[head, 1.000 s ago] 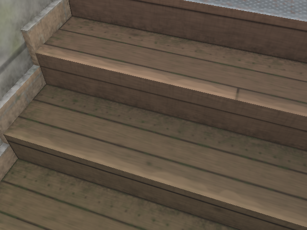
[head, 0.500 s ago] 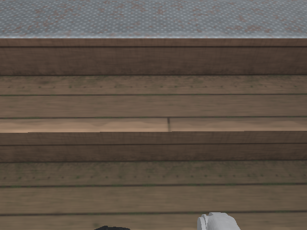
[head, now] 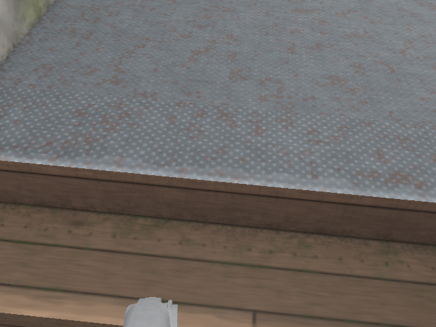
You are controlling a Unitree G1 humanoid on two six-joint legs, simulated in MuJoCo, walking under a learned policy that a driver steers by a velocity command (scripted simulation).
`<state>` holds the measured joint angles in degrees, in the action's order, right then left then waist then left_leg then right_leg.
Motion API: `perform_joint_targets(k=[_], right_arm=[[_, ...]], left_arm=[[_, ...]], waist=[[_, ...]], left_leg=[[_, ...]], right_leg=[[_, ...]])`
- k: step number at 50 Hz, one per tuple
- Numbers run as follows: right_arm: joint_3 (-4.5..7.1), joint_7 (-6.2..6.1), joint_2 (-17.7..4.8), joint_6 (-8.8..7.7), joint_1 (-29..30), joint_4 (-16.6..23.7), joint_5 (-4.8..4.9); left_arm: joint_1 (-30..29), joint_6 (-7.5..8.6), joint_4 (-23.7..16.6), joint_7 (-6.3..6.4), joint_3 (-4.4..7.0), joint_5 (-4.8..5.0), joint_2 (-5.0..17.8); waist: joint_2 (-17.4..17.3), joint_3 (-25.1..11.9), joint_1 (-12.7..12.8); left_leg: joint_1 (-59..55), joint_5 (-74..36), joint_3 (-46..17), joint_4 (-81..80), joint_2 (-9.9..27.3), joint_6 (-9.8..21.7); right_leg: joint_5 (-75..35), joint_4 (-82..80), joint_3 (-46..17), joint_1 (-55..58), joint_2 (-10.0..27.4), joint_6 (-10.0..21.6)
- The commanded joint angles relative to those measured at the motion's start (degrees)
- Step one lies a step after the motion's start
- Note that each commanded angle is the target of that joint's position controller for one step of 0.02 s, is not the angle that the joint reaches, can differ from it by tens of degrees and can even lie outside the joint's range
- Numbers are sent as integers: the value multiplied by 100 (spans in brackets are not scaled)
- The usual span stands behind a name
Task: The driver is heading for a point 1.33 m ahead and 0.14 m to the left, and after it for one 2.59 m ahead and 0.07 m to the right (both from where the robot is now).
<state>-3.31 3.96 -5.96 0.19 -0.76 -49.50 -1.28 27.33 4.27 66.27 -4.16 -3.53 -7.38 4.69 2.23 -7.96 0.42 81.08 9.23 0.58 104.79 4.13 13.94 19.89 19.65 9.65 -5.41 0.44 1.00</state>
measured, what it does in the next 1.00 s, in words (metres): climbs: left foot 0.17 m higher, then right foot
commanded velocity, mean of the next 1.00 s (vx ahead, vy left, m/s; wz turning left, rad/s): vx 0.08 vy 0.00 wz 0.19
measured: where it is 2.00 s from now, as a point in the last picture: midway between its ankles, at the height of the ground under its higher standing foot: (204, 284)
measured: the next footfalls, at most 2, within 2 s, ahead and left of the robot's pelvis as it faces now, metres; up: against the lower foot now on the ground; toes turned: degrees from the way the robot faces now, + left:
left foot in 0.08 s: +0.25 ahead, +0.12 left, +0.17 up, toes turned +6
right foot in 0.72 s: +0.30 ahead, -0.11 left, +0.17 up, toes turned +14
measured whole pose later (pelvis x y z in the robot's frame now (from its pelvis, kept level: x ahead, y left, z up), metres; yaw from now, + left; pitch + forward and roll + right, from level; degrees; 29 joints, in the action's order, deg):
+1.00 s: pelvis +0.23 -0.03 +0.17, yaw +9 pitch +4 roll +2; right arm 4.4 -3.1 -16.3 -2.6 -4.9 -39.8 -0.9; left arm 9.8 4.6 39.9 -3.2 2.9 -0.4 11.1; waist 0.1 -2.9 0.2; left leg 27.3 27.8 -1.1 57.8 -1.1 -5.6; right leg 15.6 33.1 -4.4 -20.9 -2.2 2.9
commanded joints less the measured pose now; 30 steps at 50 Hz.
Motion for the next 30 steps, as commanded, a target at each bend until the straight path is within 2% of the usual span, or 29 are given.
perform_joint_targets(k=[1,2,3,4,5,6,7,8,9,10,11,12,13,14,15,16,17,18,19,20,21,23,24,25,26,27,28,30], right_arm=[[-33,170,27,207,1569,887,-103],[-1,225,-107,202,1228,904,3],[65,226,-277,153,755,770,53],[213,126,-601,62,271,617,64],[340,-80,-976,-27,-392,515,10],[363,-184,-1204,-24,-1064,498,55],[480,-281,-1478,61,-2369,197,-371],[734,-274,-1925,-41,-2463,23,-363],[731,-348,-1876,-208,-1811,34,-262],[697,-354,-1578,-323,-1165,-82,-143],[606,-300,-1237,-390,-728,-188,-46],[461,-241,-790,-400,-279,-196,-45],[339,-201,-423,-446,-16,-156,-64],[327,-148,-417,-461,-168,-196,-166],[343,-160,-447,-522,-242,-115,-149],[438,-161,-697,-565,-232,63,-189],[467,-185,-831,-591,-456,131,-216],[473,-199,-959,-668,-529,319,-276],[510,-229,-1057,-657,-650,350,-293],[562,-227,-1198,-614,-763,478,-255],[585,-242,-1249,-582,-885,542,-226],[645,-213,-1397,-570,-1012,750,-124],[627,-198,-1341,-580,-1064,813,-99],[590,-193,-1247,-618,-1154,912,-39],[517,-191,-1101,-658,-1127,1021,4],[449,-207,-997,-685,-1035,1192,50],[392,-221,-986,-706,-904,1319,89],[307,-220,-945,-740,-389,1623,130]], left_arm=[[-29,181,-423,-118,146,374,989],[50,348,-433,-93,255,471,1465],[29,446,-498,-62,369,568,1846],[-6,473,-598,-56,418,649,1907],[180,469,-775,-38,425,424,1586],[305,399,-1030,-93,409,249,1440],[-354,188,-1199,-215,461,343,1227],[-505,34,-1136,-285,605,615,1143],[-689,33,-1177,-193,674,628,1081],[-749,70,-1208,-70,589,529,839],[-945,73,-1305,-13,469,426,619],[-997,49,-1350,61,399,407,492],[-974,19,-1412,121,380,412,501],[-1008,-52,-1476,170,409,426,711],[-1229,-54,-1550,216,430,452,856],[-1650,-98,-1726,243,472,512,1012],[-1939,-130,-1852,254,487,575,1098],[-1780,-86,-1779,250,532,562,1179],[-1725,-65,-1846,256,509,617,1195],[-1779,-58,-1913,276,506,607,1227],[-1840,-45,-2015,311,506,576,1286],[-1885,0,-2099,406,534,608,1506],[-1941,6,-2159,482,565,615,1601],[-2045,-35,-2175,570,582,571,1665],[-2087,-88,-2211,594,576,534,1660],[-2119,-123,-2253,599,573,499,1635],[-2193,-166,-2340,571,562,469,1594],[-1878,-213,-2369,502,582,430,1500]], waist=[[553,499,-160],[480,273,-394],[659,274,-567],[612,99,-654],[135,-844,-522],[-562,-2190,-634],[-1453,-2210,-1227],[-1286,-1536,-1203],[-1135,-993,-849],[-645,-498,-454],[-327,-217,-122],[-29,-142,211],[63,-94,421],[131,-204,470],[0,-385,503],[2,-443,503],[-225,-540,404],[-727,-463,468],[-708,-485,379],[-635,-423,287],[-690,-382,173],[-673,-242,-22],[-597,-163,-75],[-682,-66,-162],[-505,-36,-201],[-523,-83,-246],[-541,-113,-253],[-559,-148,-60]], left_leg=[[-2884,728,1003,-1812,-31,-422],[-3609,130,1181,-2265,-381,-480],[-3864,294,1158,-3337,-692,-602],[-4321,410,1273,-4394,-1070,-534],[-6277,-2183,196,-4040,-740,23],[-7958,-1591,-1912,-5246,-167,652],[-8434,-754,-4078,-7235,642,1028],[-7437,231,-4874,-8031,966,825],[-6474,1246,-4566,-8156,794,566],[-5876,1777,-4142,-8139,557,330],[-5517,1596,-3607,-8015,337,216],[-5122,1016,-2978,-8026,150,99],[-4944,341,-2450,-8138,16,-41],[-5052,-871,-2063,-8028,-40,-36],[-5233,-1490,-1607,-7948,-127,-192],[-5277,-1310,-1346,-8078,-150,-374],[-5254,-1075,-1286,-8095,-211,-418],[-4918,-1164,-1247,-8225,-324,-491],[-4900,-985,-1338,-8271,-340,-414],[-5011,-754,-1537,-8294,-242,-209],[-5279,-664,-1804,-8305,-112,21],[-6000,-714,-2326,-8180,306,384],[-6272,-833,-2534,-8089,449,472],[-6604,-1019,-2760,-8002,606,532],[-6785,-1030,-2642,-7871,616,497],[-6703,-1246,-2576,-7800,553,498],[-6580,-1535,-2557,-7775,518,513],[-6118,-1663,-2187,-7738,395,306]], right_leg=[[-5099,-1417,-71,-1788,1460,1210],[-7911,-1042,48,-1494,1476,1260],[-8827,-596,93,-631,1512,1030],[-9365,12,143,74,1499,877],[-8996,1156,155,-877,1334,477],[-6368,2593,-315,-2031,756,344],[-1090,4419,-965,-3140,-155,156],[-1223,7018,-2088,-3699,-289,183],[-1520,8162,-2439,-4029,-220,226],[-1658,8669,-2431,-4390,-252,330],[-1720,8896,-2373,-4770,-296,516],[-1791,8700,-2334,-4821,-196,690],[-1773,8388,-2297,-4868,-116,759],[-1921,8180,-2105,-5055,-74,631],[-1677,7907,-1952,-5096,43,467],[-1316,7565,-1709,-4993,181,192],[-1172,7464,-1580,-4970,186,8],[-1161,8018,-1349,-4533,102,-142],[-1050,8467,-1310,-4629,-8,-319],[-939,8702,-1325,-4801,-48,-456],[-748,9136,-1392,-5051,-125,-540],[-389,9598,-1573,-5622,-120,-711],[-308,9697,-1648,-5824,-91,-763],[-147,9853,-1677,-6080,-53,-825],[-365,9385,-1702,-6104,63,-886],[-485,9025,-1614,-5807,110,-975],[-530,8793,-1489,-5485,122,-1037],[-902,7201,-1384,-4356,318,-1131]])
